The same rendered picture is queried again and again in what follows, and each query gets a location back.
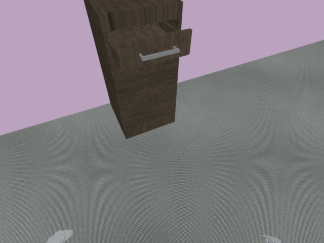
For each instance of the cabinet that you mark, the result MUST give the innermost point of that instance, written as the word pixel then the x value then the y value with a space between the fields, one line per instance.
pixel 142 98

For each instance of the drawer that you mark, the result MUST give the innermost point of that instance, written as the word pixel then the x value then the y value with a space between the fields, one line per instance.
pixel 126 44

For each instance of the left robot hand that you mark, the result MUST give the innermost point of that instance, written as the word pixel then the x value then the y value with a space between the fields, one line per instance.
pixel 60 236

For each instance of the handle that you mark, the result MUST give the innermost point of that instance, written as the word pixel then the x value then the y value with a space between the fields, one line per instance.
pixel 160 54

